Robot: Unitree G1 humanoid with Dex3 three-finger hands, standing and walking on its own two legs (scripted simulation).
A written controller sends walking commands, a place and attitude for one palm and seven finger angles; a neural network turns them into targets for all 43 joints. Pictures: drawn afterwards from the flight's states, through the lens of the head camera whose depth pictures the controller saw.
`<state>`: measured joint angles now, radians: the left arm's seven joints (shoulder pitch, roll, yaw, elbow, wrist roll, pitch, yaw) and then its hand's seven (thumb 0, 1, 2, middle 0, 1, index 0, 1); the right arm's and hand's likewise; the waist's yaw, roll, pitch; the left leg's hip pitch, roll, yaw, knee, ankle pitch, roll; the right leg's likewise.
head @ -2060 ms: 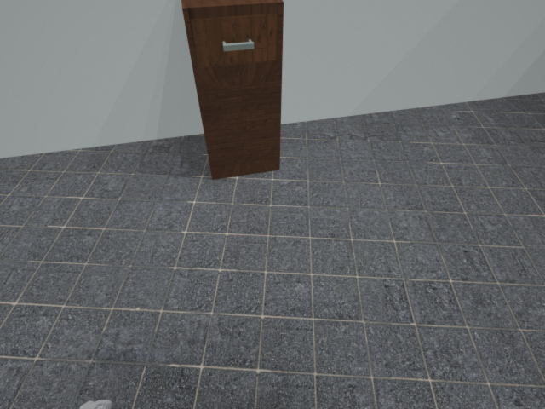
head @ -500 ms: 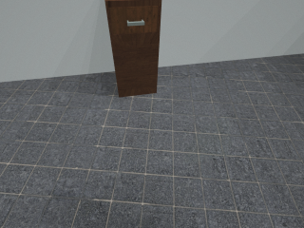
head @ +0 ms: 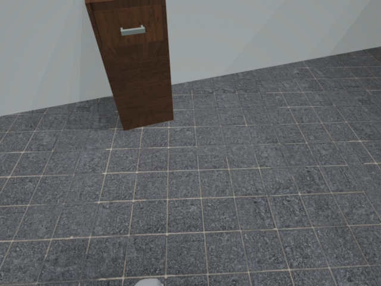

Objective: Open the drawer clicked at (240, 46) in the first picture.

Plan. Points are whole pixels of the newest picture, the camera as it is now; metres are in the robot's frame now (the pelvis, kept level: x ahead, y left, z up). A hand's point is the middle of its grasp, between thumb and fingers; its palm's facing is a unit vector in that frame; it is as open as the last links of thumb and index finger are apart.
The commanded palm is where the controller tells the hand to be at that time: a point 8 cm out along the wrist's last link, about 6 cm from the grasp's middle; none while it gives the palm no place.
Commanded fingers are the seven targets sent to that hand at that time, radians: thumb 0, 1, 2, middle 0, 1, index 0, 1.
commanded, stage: walk to a spot facing it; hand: left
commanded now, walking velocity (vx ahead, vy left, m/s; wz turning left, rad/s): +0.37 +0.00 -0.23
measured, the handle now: (132, 29) +1.27 +0.42 -0.04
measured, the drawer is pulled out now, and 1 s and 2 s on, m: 0.00 0.00 0.00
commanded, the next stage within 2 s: turn to face it in 1.08 s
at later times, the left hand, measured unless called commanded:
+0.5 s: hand (117, 227) +0.29 +0.24 -0.17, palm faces -0.10 -0.98 -0.17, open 7.4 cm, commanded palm none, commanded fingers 0.00 0.90 0.90 -0.20 -0.30 -0.20 -0.30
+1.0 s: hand (167, 155) +0.55 +0.13 -0.17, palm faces -0.27 -0.94 -0.22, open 7.1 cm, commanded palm none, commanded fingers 0.00 0.90 0.90 -0.20 -0.30 -0.20 -0.30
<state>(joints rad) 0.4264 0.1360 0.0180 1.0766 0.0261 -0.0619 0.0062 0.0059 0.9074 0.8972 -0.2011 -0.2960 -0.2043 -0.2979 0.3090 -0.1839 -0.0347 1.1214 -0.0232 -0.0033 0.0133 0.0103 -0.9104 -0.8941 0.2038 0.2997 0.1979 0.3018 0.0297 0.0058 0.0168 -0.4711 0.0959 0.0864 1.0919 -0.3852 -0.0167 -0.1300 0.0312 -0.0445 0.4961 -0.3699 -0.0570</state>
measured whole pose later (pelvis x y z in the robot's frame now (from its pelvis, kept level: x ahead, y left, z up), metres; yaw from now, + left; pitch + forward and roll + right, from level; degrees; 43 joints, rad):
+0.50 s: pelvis +0.22 +0.06 +0.01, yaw -10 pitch +0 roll +0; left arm 0.26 0.19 0.08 1.02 0.04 -0.01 -0.01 0.01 0.91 0.90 -0.19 -0.30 -0.20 -0.30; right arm 0.28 -0.16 -0.06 1.05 -0.02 -0.10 -0.02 -0.02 -0.96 -0.89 0.21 0.30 0.20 0.30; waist 0.02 -0.05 0.00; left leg -0.18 0.03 0.24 0.44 -0.26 0.06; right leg -0.58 -0.10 -0.04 1.13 -0.22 -0.02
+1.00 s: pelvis +0.44 -0.03 +0.00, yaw -17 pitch +0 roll -1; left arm 0.22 0.19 0.06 1.03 0.02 -0.06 0.02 -0.02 0.95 0.90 -0.20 -0.30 -0.21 -0.30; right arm 0.31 -0.13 -0.05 1.07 -0.02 -0.02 0.01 0.01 -0.91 -0.89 0.20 0.30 0.20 0.30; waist -0.04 0.01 0.04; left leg -0.50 0.17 0.09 1.06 -0.31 -0.02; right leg -0.24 0.01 -0.15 0.47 -0.23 -0.05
